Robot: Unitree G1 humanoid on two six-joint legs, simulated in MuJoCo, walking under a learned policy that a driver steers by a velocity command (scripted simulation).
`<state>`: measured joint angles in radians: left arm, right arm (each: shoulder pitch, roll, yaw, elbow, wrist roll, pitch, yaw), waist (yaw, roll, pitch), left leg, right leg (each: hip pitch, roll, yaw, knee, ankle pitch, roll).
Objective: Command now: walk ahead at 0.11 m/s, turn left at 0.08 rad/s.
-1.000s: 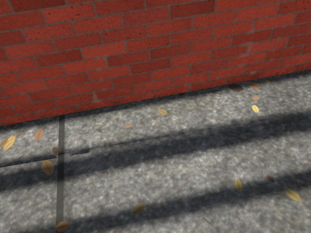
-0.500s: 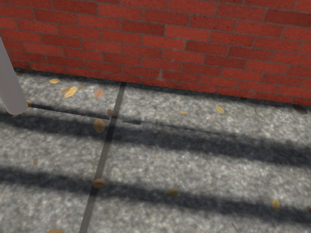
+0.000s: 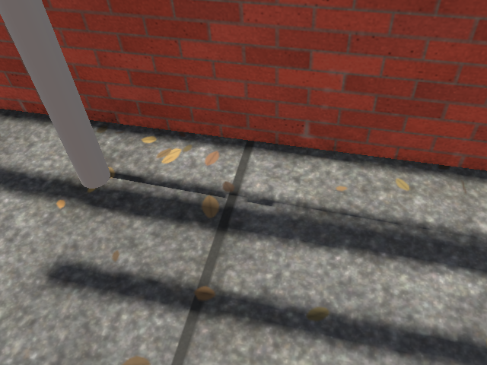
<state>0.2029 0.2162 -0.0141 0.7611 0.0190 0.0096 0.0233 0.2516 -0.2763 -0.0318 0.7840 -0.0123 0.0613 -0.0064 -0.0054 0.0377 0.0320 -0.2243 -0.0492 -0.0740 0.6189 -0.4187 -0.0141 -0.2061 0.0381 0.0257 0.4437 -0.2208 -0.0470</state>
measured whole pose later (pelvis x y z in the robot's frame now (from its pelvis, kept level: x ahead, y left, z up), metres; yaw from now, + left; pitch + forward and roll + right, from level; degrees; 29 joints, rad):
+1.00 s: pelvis +0.26 -0.02 -0.01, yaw -1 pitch -1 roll +0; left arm 0.27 0.20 0.01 0.99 0.02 0.02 0.02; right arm 0.18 -0.18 0.01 0.97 -0.02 -0.02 -0.03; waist 0.01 -0.03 0.07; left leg -0.29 -0.05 0.07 0.43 -0.12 0.08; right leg -0.25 0.01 0.01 0.80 -0.52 -0.02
